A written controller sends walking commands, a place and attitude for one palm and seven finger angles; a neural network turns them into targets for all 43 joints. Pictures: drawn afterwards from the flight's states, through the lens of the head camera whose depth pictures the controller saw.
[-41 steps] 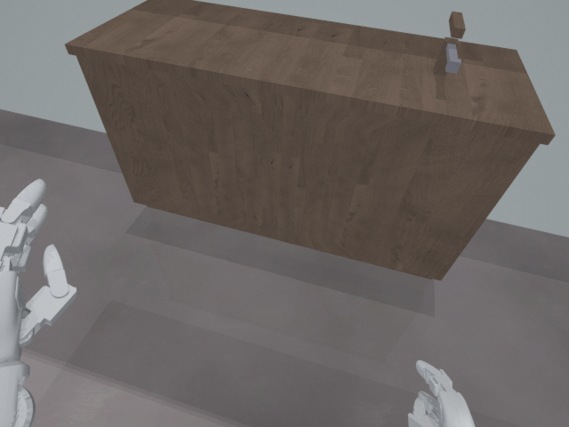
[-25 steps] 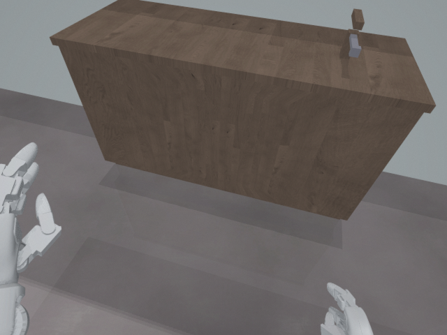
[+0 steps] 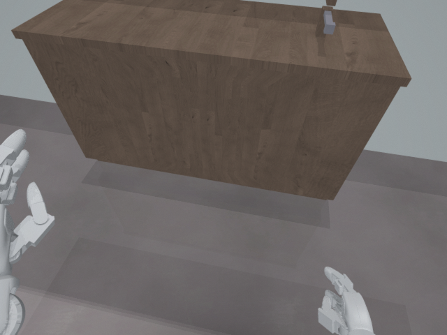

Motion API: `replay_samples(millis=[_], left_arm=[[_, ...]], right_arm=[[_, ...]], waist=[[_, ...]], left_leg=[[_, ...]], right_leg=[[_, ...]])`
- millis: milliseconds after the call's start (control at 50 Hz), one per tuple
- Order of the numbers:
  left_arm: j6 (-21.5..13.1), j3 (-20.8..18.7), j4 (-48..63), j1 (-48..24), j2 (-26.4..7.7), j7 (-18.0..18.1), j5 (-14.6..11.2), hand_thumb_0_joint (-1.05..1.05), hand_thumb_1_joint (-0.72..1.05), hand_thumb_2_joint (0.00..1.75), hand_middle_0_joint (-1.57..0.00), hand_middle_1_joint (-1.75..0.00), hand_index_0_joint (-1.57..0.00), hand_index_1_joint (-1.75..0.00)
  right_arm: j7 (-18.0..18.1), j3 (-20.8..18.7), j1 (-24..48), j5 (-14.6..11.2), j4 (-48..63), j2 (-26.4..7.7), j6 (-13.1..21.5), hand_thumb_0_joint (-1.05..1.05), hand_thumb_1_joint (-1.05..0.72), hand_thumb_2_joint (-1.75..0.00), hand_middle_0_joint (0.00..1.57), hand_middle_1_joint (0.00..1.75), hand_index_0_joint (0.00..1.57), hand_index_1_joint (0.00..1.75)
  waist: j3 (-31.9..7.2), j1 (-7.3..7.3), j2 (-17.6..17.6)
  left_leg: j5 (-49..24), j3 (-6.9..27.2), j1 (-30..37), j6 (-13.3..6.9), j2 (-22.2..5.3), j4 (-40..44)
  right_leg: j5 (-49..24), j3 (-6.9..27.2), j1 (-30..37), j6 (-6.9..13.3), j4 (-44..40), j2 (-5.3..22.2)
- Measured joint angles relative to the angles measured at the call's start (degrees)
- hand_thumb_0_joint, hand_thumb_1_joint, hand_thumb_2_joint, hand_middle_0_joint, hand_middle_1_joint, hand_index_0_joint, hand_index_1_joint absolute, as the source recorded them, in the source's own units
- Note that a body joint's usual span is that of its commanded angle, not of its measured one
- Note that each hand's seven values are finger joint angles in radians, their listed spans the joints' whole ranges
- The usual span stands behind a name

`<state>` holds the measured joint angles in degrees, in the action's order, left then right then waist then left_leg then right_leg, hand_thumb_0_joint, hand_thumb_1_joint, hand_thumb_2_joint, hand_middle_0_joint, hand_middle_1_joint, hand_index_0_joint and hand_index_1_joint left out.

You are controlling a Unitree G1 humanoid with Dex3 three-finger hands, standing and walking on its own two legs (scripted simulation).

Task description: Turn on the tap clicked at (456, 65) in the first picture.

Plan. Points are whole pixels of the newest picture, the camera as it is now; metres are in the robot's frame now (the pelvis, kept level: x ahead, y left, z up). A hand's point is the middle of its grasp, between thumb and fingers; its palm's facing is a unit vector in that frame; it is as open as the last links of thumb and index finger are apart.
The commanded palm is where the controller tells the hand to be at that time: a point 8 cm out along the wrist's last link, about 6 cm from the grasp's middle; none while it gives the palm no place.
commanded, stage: walk to a spot facing it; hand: left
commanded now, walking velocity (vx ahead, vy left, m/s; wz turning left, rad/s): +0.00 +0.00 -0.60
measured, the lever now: (329, 28) +0.98 -0.25 +0.12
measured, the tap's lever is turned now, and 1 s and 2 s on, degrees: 0 0 0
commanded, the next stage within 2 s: take the last steps up to it in 1.40 s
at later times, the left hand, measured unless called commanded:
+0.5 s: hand (142, 205) +0.25 +0.14 +0.17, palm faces +0.16 -0.88 -0.44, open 7.4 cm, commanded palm +0.20 +0.19 +0.19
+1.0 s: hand (228, 173) +0.30 +0.03 +0.18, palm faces -0.08 -0.91 -0.40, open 7.4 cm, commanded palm +0.27 +0.09 +0.19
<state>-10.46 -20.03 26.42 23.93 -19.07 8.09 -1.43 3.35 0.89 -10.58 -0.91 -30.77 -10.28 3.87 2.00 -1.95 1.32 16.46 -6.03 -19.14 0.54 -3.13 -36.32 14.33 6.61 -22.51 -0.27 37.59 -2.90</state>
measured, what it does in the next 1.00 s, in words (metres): steps on the spot, turning right: right foot, then left foot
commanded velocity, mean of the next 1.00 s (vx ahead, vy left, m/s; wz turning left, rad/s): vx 0.21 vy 0.00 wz -0.50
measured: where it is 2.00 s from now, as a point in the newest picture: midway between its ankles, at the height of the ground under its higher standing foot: outside the picture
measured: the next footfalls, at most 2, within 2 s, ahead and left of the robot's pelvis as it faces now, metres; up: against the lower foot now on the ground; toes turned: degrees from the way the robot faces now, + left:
right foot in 0.50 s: +0.00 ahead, -0.14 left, +0.00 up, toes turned -23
left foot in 0.86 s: +0.10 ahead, +0.06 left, +0.00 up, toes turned -21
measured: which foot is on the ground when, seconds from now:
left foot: down 0.00-0.50, up 0.52-0.84, down 0.86-1.00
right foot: down 0.00-0.26, up 0.28-0.48, down 0.50-0.86, up 0.88-1.00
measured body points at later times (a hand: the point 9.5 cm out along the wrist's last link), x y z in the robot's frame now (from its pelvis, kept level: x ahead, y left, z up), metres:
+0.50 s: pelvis -0.03 -0.03 -0.01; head -0.02 -0.05 +0.44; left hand +0.23 +0.18 +0.19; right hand +0.07 -0.28 -0.10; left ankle +0.00 +0.13 -0.72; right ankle -0.04 -0.13 -0.73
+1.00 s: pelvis -0.01 -0.06 +0.01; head -0.02 -0.06 +0.46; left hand +0.30 +0.08 +0.20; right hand -0.01 -0.34 -0.08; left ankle +0.06 +0.07 -0.72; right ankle -0.06 -0.13 -0.66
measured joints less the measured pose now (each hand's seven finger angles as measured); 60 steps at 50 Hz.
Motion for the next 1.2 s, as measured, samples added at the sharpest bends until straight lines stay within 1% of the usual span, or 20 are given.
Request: replay_samples(millis=[80,180,260,280,360,460,480,520,580,640,800,860,880,920,980,1020,1080,1140,1160,1200], left_arm=[[-0.1,0.0,1.7,0.6,-0.1,-0.4,-0.3,0.02,0.89,0.90,-0.20,-0.30,-0.21,-0.30],[-0.4,0.2,3.4,1.7,0.5,-0.4,-0.3,0.02,0.89,0.90,-0.21,-0.30,-0.21,-0.30],[-0.7,-1.7,4.3,2.6,-1.8,-0.5,-0.4,0.02,0.89,0.90,-0.21,-0.30,-0.22,-0.30],[-0.8,-2.4,4.1,2.9,-2.4,-0.5,-0.4,0.02,0.89,0.90,-0.21,-0.30,-0.22,-0.30],[-0.5,-2.5,1.9,3.5,-1.7,-0.6,-0.2,0.02,0.89,0.90,-0.21,-0.30,-0.21,-0.30],[0.1,-0.3,0.4,1.4,-0.5,-0.6,0.4,0.02,0.89,0.90,-0.20,-0.30,-0.21,-0.30],[0.1,-0.2,0.3,0.6,-1.0,-0.7,0.5,0.02,0.89,0.90,-0.20,-0.30,-0.21,-0.30],[-0.4,0.1,0.1,-1.4,-1.6,-0.9,0.8,0.02,0.89,0.90,-0.20,-0.30,-0.21,-0.30],[-1.0,0.8,0.9,-1.6,-1.3,-0.6,0.2,0.02,0.89,0.90,-0.21,-0.30,-0.21,-0.30],[-2.1,0.2,3.3,3.1,-1.6,-0.6,-0.1,0.02,0.89,0.90,-0.21,-0.30,-0.22,-0.30],[-4.3,-1.6,2.7,5.9,-4.0,0.1,0.3,0.01,0.88,0.90,-0.21,-0.30,-0.22,-0.30],[-4.1,-1.1,0.8,3.7,-2.5,0.6,0.5,0.01,0.89,0.90,-0.21,-0.30,-0.22,-0.30],[-4.2,-1.2,0.0,2.7,-2.2,0.7,0.6,0.01,0.89,0.90,-0.21,-0.30,-0.22,-0.30],[-4.2,-1.4,-2.4,0.9,-1.5,0.6,1.0,0.01,0.89,0.90,-0.21,-0.30,-0.21,-0.30],[-3.3,-0.9,-4.5,0.5,-0.7,0.2,1.7,0.01,0.89,0.90,-0.20,-0.30,-0.21,-0.30],[-2.6,-0.1,-3.8,1.1,-0.3,0.1,2.1,0.02,0.89,0.90,-0.20,-0.30,-0.21,-0.30],[-2.6,0.2,-1.7,2.6,-0.8,0.0,2.4,0.02,0.89,0.90,-0.20,-0.30,-0.21,-0.30],[-2.6,-0.9,0.0,2.3,-3.4,0.0,2.1,0.02,0.89,0.90,-0.21,-0.30,-0.21,-0.30],[-2.6,-1.2,0.2,1.3,-4.1,0.0,2.2,0.02,0.89,0.90,-0.21,-0.30,-0.21,-0.30],[-2.4,-0.9,0.0,-1.3,-3.5,-0.2,1.9,0.02,0.89,0.90,-0.21,-0.30,-0.21,-0.30]], right_arm=[[-0.6,-0.4,0.0,0.0,0.5,-0.4,-0.7,0.01,-0.90,-0.90,0.20,0.30,0.21,0.30],[-1.5,-1.4,0.2,0.7,-1.1,-1.8,-3.1,0.01,-0.90,-0.90,0.20,0.30,0.20,0.30],[-1.5,-1.3,0.2,0.5,-1.0,-1.9,-4.5,0.02,-0.90,-0.90,0.20,0.30,0.20,0.30],[-1.4,-1.3,0.1,0.4,-0.7,-1.6,-4.6,0.02,-0.90,-0.90,0.20,0.30,0.20,0.30],[-1.5,-1.4,-1.1,0.2,-0.3,-0.9,-3.3,0.02,-0.91,-0.90,0.20,0.30,0.20,0.30],[-2.7,0.1,-2.5,0.2,0.4,-0.2,-1.1,0.01,-0.90,-0.90,0.20,0.30,0.20,0.30],[-3.0,0.4,-2.7,0.2,0.7,0.0,-0.7,0.01,-0.90,-0.90,0.20,0.30,0.20,0.30],[-3.2,0.6,-2.1,0.4,0.7,-0.3,-0.2,0.01,-0.90,-0.90,0.20,0.30,0.21,0.30],[-3.2,0.1,-0.1,0.6,-1.6,-1.1,-1.4,0.01,-0.90,-0.90,0.20,0.30,0.21,0.30],[-2.9,-0.5,0.0,0.9,-2.8,-2.1,-3.3,0.02,-0.90,-0.90,0.20,0.30,0.21,0.30],[-0.9,-2.2,-4.7,0.9,-4.0,-4.6,-3.1,0.02,-0.91,-0.90,0.20,0.30,0.20,0.30],[0.1,-2.4,-5.8,0.8,-3.4,-5.5,-2.1,0.02,-0.91,-0.90,0.20,0.30,0.20,0.30],[0.4,-2.4,-5.4,0.8,-3.2,-5.1,-1.8,0.02,-0.91,-0.90,0.20,0.30,0.20,0.30],[0.9,-2.3,-4.3,0.8,-3.6,-3.7,-1.2,0.02,-0.91,-0.90,0.20,0.30,0.20,0.30],[0.4,-1.4,-3.9,0.9,-3.9,-1.1,-0.3,0.02,-0.91,-0.90,0.20,0.30,0.20,0.30],[0.1,-0.5,-4.1,1.0,-4.0,0.3,0.4,0.02,-0.91,-0.90,0.20,0.30,0.20,0.30],[-0.3,0.8,-4.5,1.4,-3.9,1.9,1.1,0.01,-0.90,-0.90,0.20,0.30,0.20,0.30],[-0.4,1.6,-5.1,1.3,-3.2,2.9,1.2,0.01,-0.90,-0.90,0.20,0.30,0.21,0.30],[-0.5,1.5,-4.7,1.1,-3.4,2.9,1.0,0.01,-0.90,-0.90,0.20,0.30,0.21,0.30],[-0.9,1.0,-2.7,0.8,-5.4,1.6,0.0,0.01,-0.90,-0.90,0.21,0.30,0.21,0.30]], waist=[[0.4,0.45,-0.8],[0.4,0.75,-0.6],[1.2,0.98,1.7],[1.3,0.60,2.3],[0.9,-0.12,-0.2],[1.0,-0.77,-3.2],[1.0,-0.54,-3.2],[1.7,0.24,-4.1],[2.6,1.64,-3.3],[1.8,3.03,-2.3],[-3.2,2.13,1.0],[-4.5,2.03,0.2],[-4.4,2.17,0.4],[-3.8,2.20,0.7],[-4.0,2.90,-0.5],[-3.8,2.76,-1.6],[-2.9,2.32,-3.2],[-1.4,2.25,-4.0],[-0.6,2.25,-4.2],[1.2,2.15,-4.7]], left_leg=[[2.7,-0.3,-2.2,0.8,-1.2,-4.2],[10.6,2.8,-3.1,1.7,1.7,-7.2],[-0.1,1.1,1.1,0.6,2.5,1.9],[-0.3,-0.1,1.6,0.4,2.3,1.9],[2.0,-2.8,3.6,0.6,-1.4,1.5],[3.3,-5.8,4.5,3.0,-7.3,-0.6],[4.1,-6.1,3.8,3.6,-8.2,-2.3],[8.3,-4.6,0.6,3.5,-9.8,-8.9],[13.2,2.0,-6.5,3.4,-5.3,-25.7],[10.3,3.7,-10.2,3.6,-2.8,-31.0],[6.7,0.6,-4.3,1.6,-0.9,-5.8],[5.5,-0.5,2.5,-0.3,-0.8,5.9],[0.9,-0.8,3.0,-0.5,-0.8,6.5],[-1.6,-2.2,3.8,-0.1,-1.4,4.9],[0.0,-3.2,5.7,0.7,-3.1,5.4],[0.3,-3.9,7.1,1.5,-4.6,6.4],[1.2,-5.0,8.7,3.3,-7.2,6.6],[5.2,-5.0,7.5,3.5,-9.7,0.8],[7.0,-3.8,5.3,2.2,-10.3,-4.8],[10.5,1.0,-0.8,0.8,-8.2,-19.8]], right_leg=[[1.3,0.4,-2.4,0.9,3.5,-1.4],[-1.0,2.5,-3.9,0.9,1.5,-1.9],[-2.8,5.3,-4.5,0.1,0.5,-2.1],[0.5,5.1,-5.5,-0.2,3.3,-2.0],[9.8,-3.7,-8.0,-2.1,18.5,0.3],[8.9,-10.9,-0.1,-2.7,7.5,3.5],[7.6,-11.7,2.1,-2.3,3.9,3.7],[3.9,-12.4,2.0,1.5,2.7,2.4],[4.6,-11.1,0.4,4.5,3.9,1.3],[2.0,-9.0,1.5,4.7,-0.4,0.0],[-1.4,-3.6,4.0,5.2,-7.6,-0.9],[1.1,-2.8,3.5,4.4,-4.3,-1.9],[4.5,-2.6,2.7,3.9,-1.2,-1.9],[9.6,-4.8,-0.8,2.3,10.3,-0.9],[9.3,-9.1,-5.7,0.9,23.6,2.0],[8.0,-11.4,-6.6,0.2,23.3,4.0],[7.8,-14.1,-4.1,-0.3,12.5,6.0],[5.5,-16.1,1.4,0.4,-0.4,5.9],[1.8,-16.5,1.3,1.9,-0.4,5.6],[3.1,-16.8,0.6,3.9,3.2,5.2]])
